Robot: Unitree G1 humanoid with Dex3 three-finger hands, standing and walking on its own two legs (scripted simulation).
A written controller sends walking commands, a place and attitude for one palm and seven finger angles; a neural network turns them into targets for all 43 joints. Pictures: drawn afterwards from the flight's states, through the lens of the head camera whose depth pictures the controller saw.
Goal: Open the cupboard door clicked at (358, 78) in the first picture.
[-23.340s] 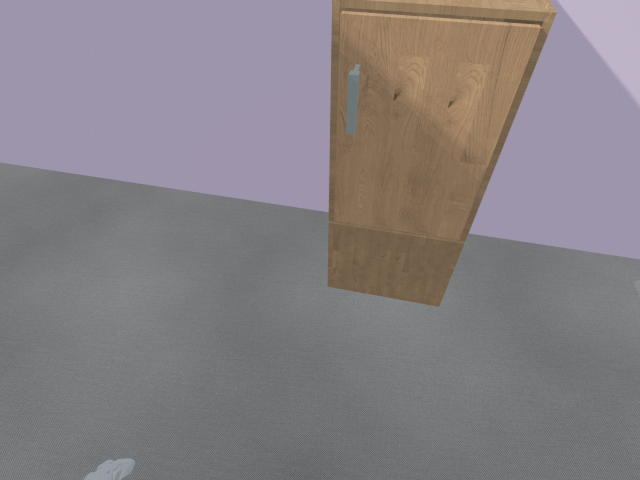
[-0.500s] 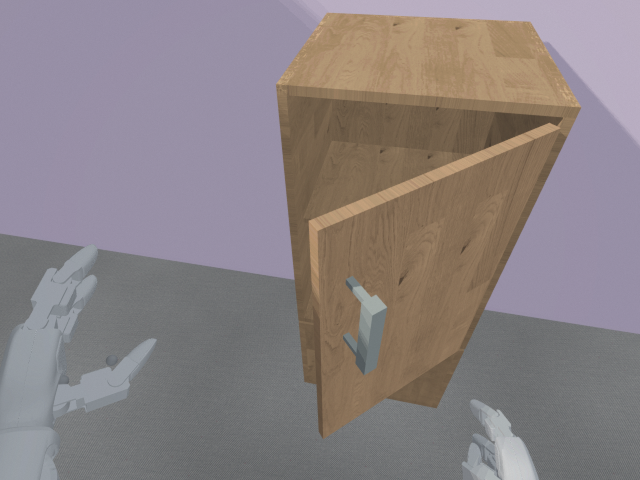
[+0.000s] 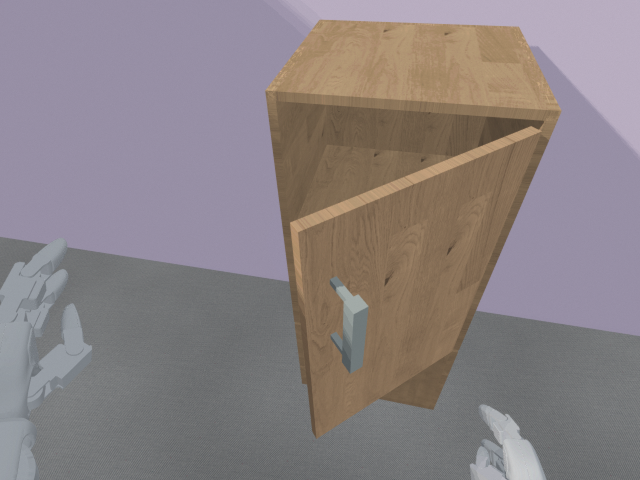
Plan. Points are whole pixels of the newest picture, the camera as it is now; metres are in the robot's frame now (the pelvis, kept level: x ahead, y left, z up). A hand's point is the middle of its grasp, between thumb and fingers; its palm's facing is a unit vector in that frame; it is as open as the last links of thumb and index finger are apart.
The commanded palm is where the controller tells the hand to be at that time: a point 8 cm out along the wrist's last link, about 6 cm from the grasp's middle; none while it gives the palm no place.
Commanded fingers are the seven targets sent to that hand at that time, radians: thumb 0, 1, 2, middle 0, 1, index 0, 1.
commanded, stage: draw the hand back to the body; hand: left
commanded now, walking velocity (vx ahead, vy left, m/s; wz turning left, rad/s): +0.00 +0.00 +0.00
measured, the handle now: (345, 325) +0.31 +0.01 +0.04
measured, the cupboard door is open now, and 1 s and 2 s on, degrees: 43 43 43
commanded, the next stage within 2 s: step back with the hand held close in 0.04 s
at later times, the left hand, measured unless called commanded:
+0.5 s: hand (95, 354) +0.18 +0.25 +0.14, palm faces +0.30 -0.81 -0.50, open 7.4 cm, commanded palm +0.12 +0.30 +0.17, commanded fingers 0.00 0.90 0.90 -0.20 -0.30 -0.20 -0.30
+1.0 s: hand out of the picture +0.08 +0.30 +0.16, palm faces +0.49 -0.74 -0.47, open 7.4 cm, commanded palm +0.01 +0.33 +0.17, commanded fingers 0.00 0.90 0.90 -0.20 -0.30 -0.20 -0.30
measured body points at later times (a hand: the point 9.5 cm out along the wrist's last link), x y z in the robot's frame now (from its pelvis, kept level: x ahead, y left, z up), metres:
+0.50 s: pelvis -0.03 +0.00 +0.00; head -0.02 -0.01 +0.45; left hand +0.16 +0.29 +0.17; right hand +0.14 -0.25 -0.08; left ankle -0.01 +0.09 -0.74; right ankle -0.01 -0.10 -0.74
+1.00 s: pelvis -0.12 +0.03 -0.02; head -0.10 +0.04 +0.43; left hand +0.05 +0.34 +0.18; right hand +0.06 -0.20 -0.10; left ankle -0.02 +0.09 -0.74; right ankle -0.10 -0.10 -0.74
